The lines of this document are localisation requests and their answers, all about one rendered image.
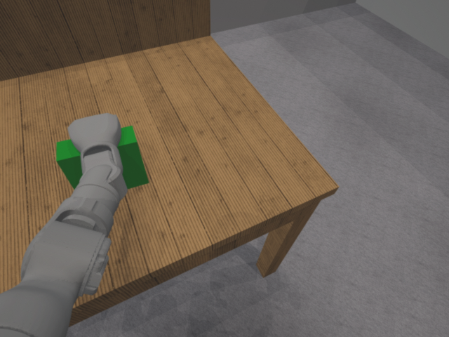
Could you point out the left robot hand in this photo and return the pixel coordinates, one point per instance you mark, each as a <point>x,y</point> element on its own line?
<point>101,127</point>

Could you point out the table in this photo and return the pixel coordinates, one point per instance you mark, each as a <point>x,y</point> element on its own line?
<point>223,167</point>

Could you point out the sponge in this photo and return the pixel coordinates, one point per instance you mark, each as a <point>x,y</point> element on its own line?
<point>134,174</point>

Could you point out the robot left forearm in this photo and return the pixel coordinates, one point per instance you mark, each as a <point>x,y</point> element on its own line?
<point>95,199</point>

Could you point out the robot left upper arm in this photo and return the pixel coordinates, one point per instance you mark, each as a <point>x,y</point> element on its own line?
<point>68,261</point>

